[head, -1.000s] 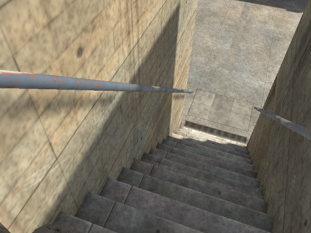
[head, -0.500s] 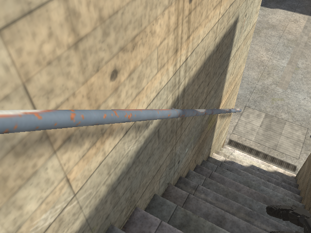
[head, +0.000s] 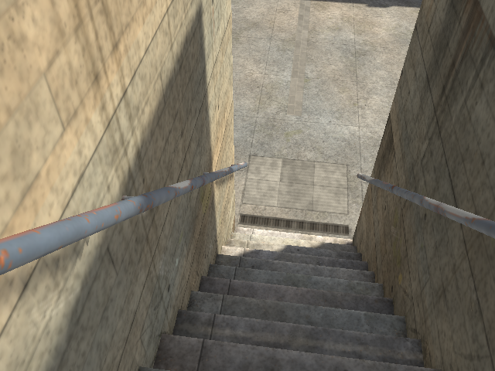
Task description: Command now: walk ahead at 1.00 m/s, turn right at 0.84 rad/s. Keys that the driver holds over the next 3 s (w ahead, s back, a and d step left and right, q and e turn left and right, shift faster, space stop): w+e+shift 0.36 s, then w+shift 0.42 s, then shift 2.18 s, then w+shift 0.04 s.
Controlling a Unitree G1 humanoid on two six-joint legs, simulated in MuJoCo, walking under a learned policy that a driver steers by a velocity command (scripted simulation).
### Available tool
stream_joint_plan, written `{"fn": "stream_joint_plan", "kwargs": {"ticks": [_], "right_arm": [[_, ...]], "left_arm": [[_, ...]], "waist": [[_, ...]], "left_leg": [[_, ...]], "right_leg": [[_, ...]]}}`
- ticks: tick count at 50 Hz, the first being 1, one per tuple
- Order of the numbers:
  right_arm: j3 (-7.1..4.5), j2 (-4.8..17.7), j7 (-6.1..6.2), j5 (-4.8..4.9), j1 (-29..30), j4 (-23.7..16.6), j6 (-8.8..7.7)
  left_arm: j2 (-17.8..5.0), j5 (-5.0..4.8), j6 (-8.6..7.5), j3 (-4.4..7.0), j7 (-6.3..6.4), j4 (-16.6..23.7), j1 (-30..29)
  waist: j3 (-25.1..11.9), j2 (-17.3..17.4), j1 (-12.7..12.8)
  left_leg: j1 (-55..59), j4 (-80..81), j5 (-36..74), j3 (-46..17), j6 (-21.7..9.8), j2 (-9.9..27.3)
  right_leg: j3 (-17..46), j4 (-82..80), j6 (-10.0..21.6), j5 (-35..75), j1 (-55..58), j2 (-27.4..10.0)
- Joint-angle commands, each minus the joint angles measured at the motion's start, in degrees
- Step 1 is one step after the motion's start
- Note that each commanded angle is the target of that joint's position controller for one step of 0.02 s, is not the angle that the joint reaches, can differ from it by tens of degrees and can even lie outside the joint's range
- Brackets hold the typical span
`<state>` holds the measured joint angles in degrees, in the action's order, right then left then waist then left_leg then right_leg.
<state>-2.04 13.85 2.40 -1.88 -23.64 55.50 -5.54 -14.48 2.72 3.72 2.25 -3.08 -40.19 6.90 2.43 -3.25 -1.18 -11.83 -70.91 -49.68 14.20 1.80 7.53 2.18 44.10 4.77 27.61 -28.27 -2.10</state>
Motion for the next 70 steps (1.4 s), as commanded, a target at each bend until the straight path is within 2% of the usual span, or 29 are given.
{"fn": "stream_joint_plan", "kwargs": {"ticks": [1, 3, 4, 5, 8, 11, 13, 18, 21, 23, 24, 26, 29, 33, 36, 40, 42, 44, 45, 46, 48, 49, 52, 57, 59, 60, 65, 68, 70], "right_arm": [[-2.30, 9.3, 0.56, -1.39, -5.3, -0.6, 3.06], [-3.89, 11.5, 1.32, -1.75, 3.0, -3.0, 6.20], [-1.72, 2.8, 0.44, -2.24, 7.8, -6.4, 6.22], [-0.13, -0.4, 0.09, -1.82, 10.1, -13.4, 5.47], [-0.54, 2.8, -0.89, -2.79, 16.4, -14.4, 2.48], [1.31, 0.4, 0.21, -1.70, 18.8, -17.2, 4.41], [-1.50, 6.9, 0.41, -1.57, 10.0, -11.3, 4.29], [1.00, 0.2, -3.33, 0.00, 24.8, -17.3, 1.67], [-1.52, 5.1, -1.44, 0.32, 7.3, -13.3, 0.71], [-2.35, 4.2, -0.52, 1.65, -5.9, -9.6, 1.22], [-3.60, 6.4, -0.77, 2.83, -17.0, -7.2, 1.72], [-1.61, 6.4, -4.15, 1.86, -8.4, -8.0, 0.90], [-0.51, 5.9, -3.82, 2.78, -8.9, -6.5, -2.18], [-0.31, 10.5, -2.46, 2.15, -0.4, -7.5, -2.10], [0.76, 4.9, -1.94, 4.43, 1.8, -8.1, -2.00], [-0.43, 6.4, -2.12, 0.05, -6.5, -2.3, -0.44], [-0.45, 5.3, -2.36, 0.13, -5.6, -0.7, 0.46], [-2.69, 9.7, -1.21, 0.06, 5.1, -2.4, 1.76], [-0.51, 2.2, -0.91, 1.72, -10.5, -4.6, 1.18], [0.06, 2.2, -0.80, -0.58, -14.0, -1.2, 1.44], [-0.46, 4.8, -2.05, -1.41, 0.0, -4.5, 1.43], [0.18, 2.0, -1.09, -1.88, -2.8, -5.8, 2.75], [0.39, 2.2, -1.58, -0.83, -5.8, -1.0, 4.00], [0.97, 3.0, -0.87, 0.28, -18.8, 2.2, 1.88], [-1.89, 10.8, -3.14, 1.83, -25.7, 4.4, 1.93], [1.47, 9.4, -4.78, -1.01, -16.2, 1.8, 0.26], [2.26, 7.3, -1.52, -0.20, -4.6, 2.1, 0.70], [5.06, 1.6, -1.35, 2.81, -0.5, 1.5, -0.48], [5.09, 2.4, -1.56, 3.55, 1.9, 2.5, -0.85]], "left_arm": [[-4.2, 0.01, -1.33, 1.66, 1.44, -1.9, 3.8], [-5.0, 0.47, -2.52, 2.74, 3.00, -8.8, 24.8], [-9.6, -0.97, -3.86, 2.90, 2.27, -10.1, 23.4], [-15.2, -2.78, -4.24, 3.23, 1.57, -8.6, 20.8], [-9.8, -4.82, -3.16, 2.24, 2.98, -8.8, 18.7], [-6.3, -2.64, -6.19, 0.20, 3.77, -4.6, 9.2], [-7.6, -2.22, -8.83, 0.79, 3.54, -6.9, 11.2], [-4.8, -2.97, -5.89, 0.27, 4.59, -4.6, 11.8], [-3.8, -1.02, -5.18, -0.23, 5.20, -2.8, 4.4], [-2.4, -1.81, -3.50, -0.37, 4.52, -3.5, 3.9], [-1.1, -2.44, -3.68, -0.21, 4.56, -2.3, -2.0], [7.4, -2.24, -4.57, -2.70, 4.58, 3.0, 8.7], [0.9, 1.80, -4.89, -1.25, 5.10, 2.8, -0.1], [-0.2, 0.16, -4.56, -0.65, 3.93, -0.8, -2.3], [1.2, 0.14, -7.76, -1.37, 0.18, 0.9, -11.3], [-2.0, -0.48, -6.60, 0.73, 3.17, -3.5, -6.9], [-4.3, 0.91, -6.70, 2.18, 3.87, -12.7, 18.6], [-6.1, -1.53, -5.37, 2.66, 3.04, -16.6, 26.9], [-6.7, -1.27, -6.47, 1.29, 2.40, -15.9, 27.1], [-7.6, -2.03, -6.86, 2.18, 2.32, -17.5, 26.9], [-0.6, -3.00, -8.04, 0.10, 4.76, -13.5, 8.4], [-6.0, -1.65, -8.87, 0.60, 5.91, -12.1, 2.2], [0.1, -6.25, -11.07, 0.17, 6.86, -15.4, 3.7], [-2.9, -1.52, -7.25, 0.55, 7.73, -16.6, 5.6], [-2.1, -1.28, -4.20, 1.12, 8.27, -15.4, 5.5], [5.9, -5.78, -3.61, -1.32, 8.94, -11.0, 13.4], [-2.0, -0.17, -1.99, -1.01, 8.73, -10.6, 4.3], [1.2, -1.85, -1.06, -2.08, 7.01, -9.0, 1.2], [5.0, -1.96, -1.03, -3.27, 5.47, -13.5, 8.3]], "waist": [[9.6, 7.1, -2.0], [-2.5, 2.2, 9.8], [5.8, -20.1, 8.0], [0.7, -21.1, 2.8], [-8.5, 2.4, 3.8], [-4.0, -0.3, -2.2], [-6.7, -2.8, -4.0], [-2.7, -3.7, 4.6], [-1.3, -10.2, -2.0], [-1.0, -3.5, -6.5], [1.3, 7.6, -15.5], [-1.1, 22.1, 1.7], [2.0, 4.7, 2.3], [0.4, 10.3, 5.1], [1.1, 3.5, 1.9], [3.0, 11.9, -5.1], [-1.7, 9.8, 4.7], [4.2, 0.2, 14.8], [-2.3, -3.4, 2.4], [-4.6, 0.4, 1.8], [1.3, 10.2, -3.5], [2.5, -7.4, -8.2], [-4.2, -0.5, -8.9], [-3.2, 3.0, -10.0], [-1.0, 13.1, -13.0], [-2.7, 17.7, 1.4], [2.6, 7.6, 3.8], [3.8, -1.0, 6.9], [0.1, 6.6, 6.3]], "left_leg": [[-0.8, 1.1, 57.5, -3.5, -8.7, 10.0], [-12.4, -42.0, 63.7, -4.8, -9.2, 6.4], [-40.8, -66.4, 6.9, -1.7, -8.3, -6.0], [-56.0, -66.2, 4.3, -5.2, -7.2, -6.8], [-58.8, -41.2, 17.3, -16.8, -2.8, -2.3], [-37.6, -5.8, 46.9, -16.1, 3.8, -3.3], [-33.1, -0.6, 65.3, -18.8, 3.4, -4.9], [-10.5, 30.1, 74.0, -14.4, 0.2, -11.6], [-10.4, 29.8, 70.4, -23.2, -3.1, -6.4], [12.2, 43.3, 63.3, -18.3, -3.5, -5.2], [19.4, 48.8, 74.1, -24.6, -9.2, 0.8], [26.6, 22.5, 103.3, -30.7, -6.1, 7.7], [6.6, 29.3, 58.0, -38.2, -8.4, 5.6], [-26.9, 35.3, 45.3, -40.4, -10.3, 4.7], [-27.3, 24.6, 25.4, -24.9, -9.2, -6.4], [-5.1, 9.7, 51.9, -25.9, -11.8, -3.6], [-19.7, -20.7, 81.4, -23.6, -10.1, -4.7], [-45.7, -51.5, 6.1, -15.5, -6.7, -17.1], [-54.1, -42.4, -1.2, -24.3, -4.7, -14.0], [-55.6, -34.8, 3.2, -25.5, -4.6, -10.3], [-32.0, 6.0, 31.9, -25.5, -0.6, -8.5], [-15.5, 13.9, 41.0, -22.7, 0.7, -5.5], [5.0, 26.2, 85.6, -18.4, -0.3, -8.0], [15.3, 52.6, 93.7, -8.0, -2.6, -9.9], [27.1, 55.5, 111.8, -23.5, -12.8, 5.7], [29.5, 31.6, 147.4, -27.2, -12.2, 13.9], [-1.1, 44.3, 75.5, -39.3, -25.6, 19.9], [-15.9, 41.7, 72.0, -23.7, -15.0, 6.3], [-24.2, 44.1, 66.0, -19.3, -10.1, 1.9]], "right_leg": [[-8.1, -18.7, 3.1, -20.7, 5.5, 1.2], [-2.2, -24.7, 4.8, -17.9, 31.4, 0.3], [-1.7, -4.0, 5.5, 20.7, 36.1, -1.0], [7.4, 8.5, 7.3, 48.6, 39.1, -5.1], [19.0, 2.9, 12.1, 0.0, 28.4, -8.3], [30.2, -7.4, 14.8, -21.4, -4.2, -8.2], [30.4, 3.4, 13.8, -22.1, 1.6, -3.7], [22.6, 7.6, 10.9, -48.5, -5.1, 6.9], [26.9, 27.3, 12.3, -32.2, 4.5, 4.9], [19.4, 47.1, 11.1, -11.6, -5.8, 7.6], [13.4, 77.8, 8.7, -37.6, -19.0, 16.2], [4.8, 83.6, 7.6, -67.7, -45.2, 14.3], [12.3, 62.9, 3.4, -49.6, -48.1, 8.7], [2.1, 33.6, -3.3, -19.1, -11.4, 8.3], [-2.6, 1.1, -0.3, 17.2, 3.2, 7.2], [-6.2, -2.8, 1.2, -0.4, -1.2, 6.2], [-7.9, -10.6, 2.8, -9.4, 29.2, 5.7], [6.1, -24.3, 7.0, 1.7, 45.0, -7.7], [15.9, -3.7, 10.2, 41.2, 54.9, -19.8], [18.4, -4.6, 14.7, 24.9, 51.0, -21.8], [4.0, -18.1, 7.0, -5.9, 13.9, -9.4], [10.1, -13.9, 11.6, 6.9, -4.7, -16.7], [-2.6, 2.5, 3.3, -34.9, -15.6, -0.4], [-6.5, 37.8, 1.5, -33.7, -5.0, 3.3], [-5.8, 80.8, 1.2, -66.3, -20.5, 14.5], [-2.3, 86.8, 1.6, -86.3, -34.4, 14.4], [10.1, 69.3, -4.0, -58.1, -36.5, 4.8], [3.3, 33.2, -6.0, -34.0, -18.2, 3.5], [-5.5, 11.9, -5.2, -20.6, 9.6, 3.0]]}}
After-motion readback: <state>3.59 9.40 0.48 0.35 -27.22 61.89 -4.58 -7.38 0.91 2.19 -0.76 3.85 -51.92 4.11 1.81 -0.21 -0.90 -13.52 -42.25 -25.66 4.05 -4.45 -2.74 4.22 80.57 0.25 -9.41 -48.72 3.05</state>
